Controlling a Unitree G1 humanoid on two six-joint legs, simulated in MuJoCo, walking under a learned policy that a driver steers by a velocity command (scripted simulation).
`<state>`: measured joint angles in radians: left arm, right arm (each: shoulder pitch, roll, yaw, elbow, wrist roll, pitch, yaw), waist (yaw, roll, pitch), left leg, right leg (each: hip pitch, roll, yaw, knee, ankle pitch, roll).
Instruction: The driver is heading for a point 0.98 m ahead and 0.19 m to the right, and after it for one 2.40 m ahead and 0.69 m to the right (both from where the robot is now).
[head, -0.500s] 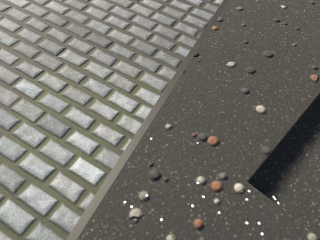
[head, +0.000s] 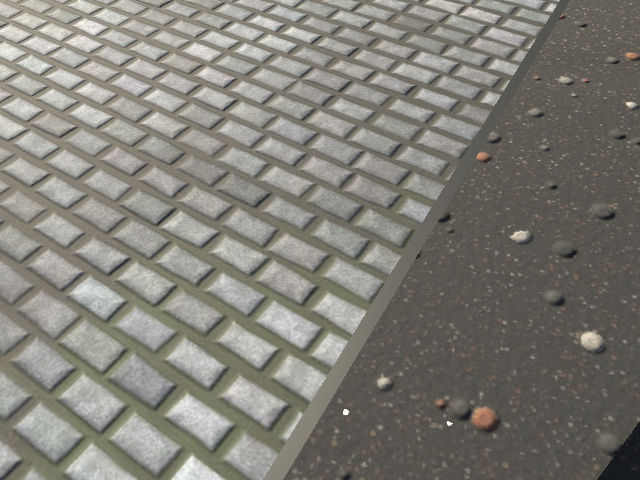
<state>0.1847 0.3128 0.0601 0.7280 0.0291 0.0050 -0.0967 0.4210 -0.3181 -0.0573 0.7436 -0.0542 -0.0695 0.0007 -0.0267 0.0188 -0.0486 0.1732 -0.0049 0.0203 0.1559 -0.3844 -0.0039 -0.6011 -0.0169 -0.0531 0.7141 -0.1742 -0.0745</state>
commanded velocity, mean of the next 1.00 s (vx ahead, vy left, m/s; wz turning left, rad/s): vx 0.97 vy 0.00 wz -0.17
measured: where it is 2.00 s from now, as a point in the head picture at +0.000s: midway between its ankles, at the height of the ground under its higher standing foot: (423, 83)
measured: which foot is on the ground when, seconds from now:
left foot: down 0.00-0.08, up 0.10-0.50, down 0.52-0.90, up 0.92-1.00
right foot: up 0.00-0.04, down 0.06-0.52, up 0.54-0.90, down 0.92-1.00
